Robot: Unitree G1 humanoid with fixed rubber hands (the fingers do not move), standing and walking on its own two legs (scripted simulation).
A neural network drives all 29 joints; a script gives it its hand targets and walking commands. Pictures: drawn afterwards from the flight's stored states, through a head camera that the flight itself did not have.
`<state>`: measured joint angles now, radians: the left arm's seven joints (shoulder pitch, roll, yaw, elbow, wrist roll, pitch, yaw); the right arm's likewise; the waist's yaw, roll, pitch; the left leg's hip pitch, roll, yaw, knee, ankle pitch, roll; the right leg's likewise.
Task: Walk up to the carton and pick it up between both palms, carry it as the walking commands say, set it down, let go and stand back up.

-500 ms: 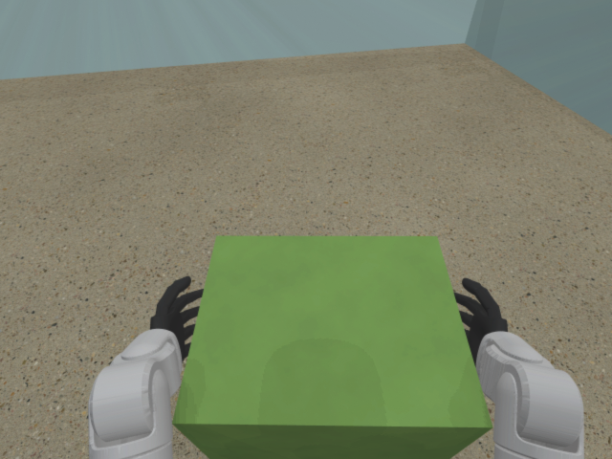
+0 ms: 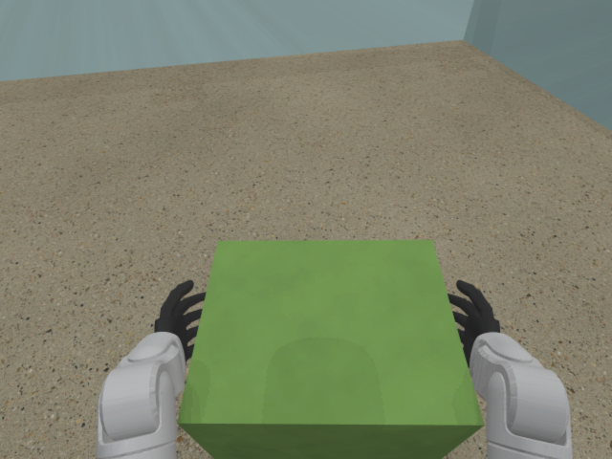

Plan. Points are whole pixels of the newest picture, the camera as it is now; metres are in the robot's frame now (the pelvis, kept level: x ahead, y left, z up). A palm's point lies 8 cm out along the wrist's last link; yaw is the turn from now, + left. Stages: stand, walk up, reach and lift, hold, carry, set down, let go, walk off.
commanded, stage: carry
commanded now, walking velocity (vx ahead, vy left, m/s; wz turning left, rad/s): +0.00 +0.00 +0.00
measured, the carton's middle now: (324, 362) +0.26 +0.00 +0.00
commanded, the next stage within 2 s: hold in 0.84 s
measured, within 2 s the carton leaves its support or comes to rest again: neither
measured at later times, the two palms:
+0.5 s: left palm (187, 331) +0.27 +0.17 +0.06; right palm (479, 334) +0.27 -0.19 +0.06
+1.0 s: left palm (192, 340) +0.27 +0.17 +0.03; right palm (471, 339) +0.28 -0.19 +0.03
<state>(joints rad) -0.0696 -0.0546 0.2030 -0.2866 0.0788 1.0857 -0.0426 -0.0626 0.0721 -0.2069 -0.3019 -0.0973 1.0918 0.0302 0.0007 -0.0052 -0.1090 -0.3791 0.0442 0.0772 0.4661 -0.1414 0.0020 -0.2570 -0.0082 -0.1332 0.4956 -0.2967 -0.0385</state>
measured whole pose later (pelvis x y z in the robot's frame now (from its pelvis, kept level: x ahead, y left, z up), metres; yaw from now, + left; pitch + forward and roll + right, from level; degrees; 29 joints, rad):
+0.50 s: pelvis +0.02 -0.01 +0.00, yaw +0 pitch +3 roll +0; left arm -0.06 -0.06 0.20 -0.20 0.10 0.96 -0.06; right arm -0.05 0.07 -0.20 -0.21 -0.11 0.96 0.04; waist 0.00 0.00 -0.10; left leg -0.35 0.06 0.08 0.48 -0.17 -0.01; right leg -0.23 0.00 -0.13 0.49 -0.32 -0.05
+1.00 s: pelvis +0.02 -0.01 +0.01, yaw -3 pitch -2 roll +1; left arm -0.02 -0.02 0.16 -0.06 0.16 0.74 -0.07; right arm -0.05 0.03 -0.12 0.00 -0.14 0.72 0.05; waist 0.04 -0.03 0.03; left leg -0.18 0.03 0.04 0.35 -0.13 -0.03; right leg -0.09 0.02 -0.05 0.41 -0.29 -0.05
